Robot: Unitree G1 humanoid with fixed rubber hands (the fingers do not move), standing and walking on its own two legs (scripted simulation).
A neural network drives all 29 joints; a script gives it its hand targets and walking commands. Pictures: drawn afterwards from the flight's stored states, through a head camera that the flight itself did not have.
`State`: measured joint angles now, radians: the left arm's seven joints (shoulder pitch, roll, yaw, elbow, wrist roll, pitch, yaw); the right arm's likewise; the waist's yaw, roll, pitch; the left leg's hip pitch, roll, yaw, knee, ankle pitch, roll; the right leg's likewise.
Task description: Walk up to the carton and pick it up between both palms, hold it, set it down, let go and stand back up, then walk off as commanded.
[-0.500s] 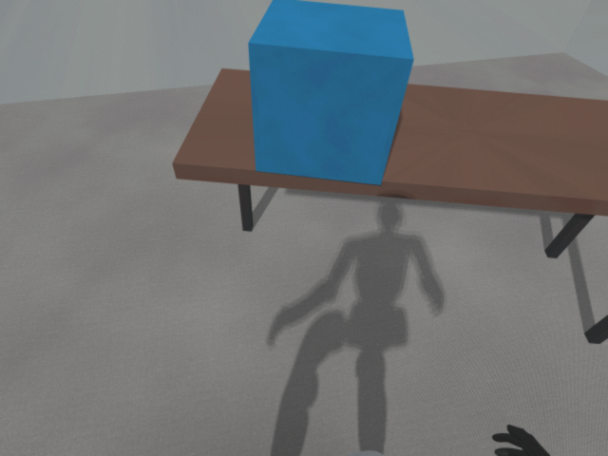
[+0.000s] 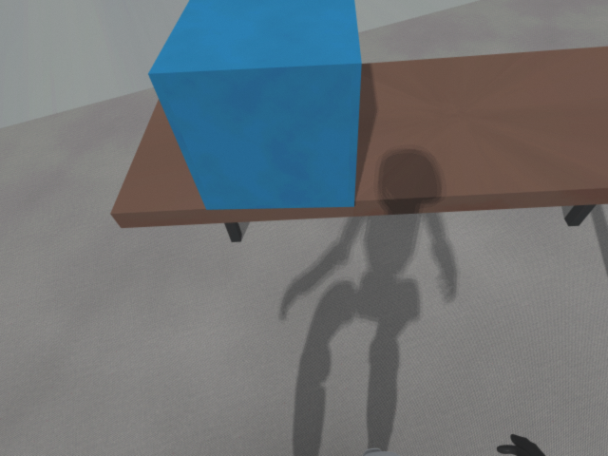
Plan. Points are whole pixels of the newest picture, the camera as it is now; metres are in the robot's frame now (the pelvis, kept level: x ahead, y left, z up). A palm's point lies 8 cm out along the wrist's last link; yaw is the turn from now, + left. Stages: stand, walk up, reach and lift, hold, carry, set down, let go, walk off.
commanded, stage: walk up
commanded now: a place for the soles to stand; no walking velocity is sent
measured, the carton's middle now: (275, 104) +0.70 +0.05 +0.08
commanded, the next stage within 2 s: none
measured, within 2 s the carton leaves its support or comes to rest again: neither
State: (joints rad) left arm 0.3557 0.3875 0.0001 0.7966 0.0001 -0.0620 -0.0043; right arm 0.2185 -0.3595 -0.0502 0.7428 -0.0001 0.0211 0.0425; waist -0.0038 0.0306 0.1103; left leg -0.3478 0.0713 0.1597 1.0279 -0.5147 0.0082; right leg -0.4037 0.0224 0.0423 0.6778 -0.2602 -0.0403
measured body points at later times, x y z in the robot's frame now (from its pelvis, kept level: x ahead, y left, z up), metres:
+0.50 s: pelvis +0.01 +0.07 -0.02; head +0.04 +0.08 +0.43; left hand +0.14 +0.36 -0.13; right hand +0.10 -0.25 -0.11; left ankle +0.06 +0.16 -0.72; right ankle +0.02 -0.08 -0.68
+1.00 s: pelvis +0.01 +0.05 -0.01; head +0.04 +0.04 +0.43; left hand +0.13 +0.35 -0.12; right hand +0.09 -0.25 -0.13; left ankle +0.05 +0.16 -0.72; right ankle +0.02 -0.07 -0.72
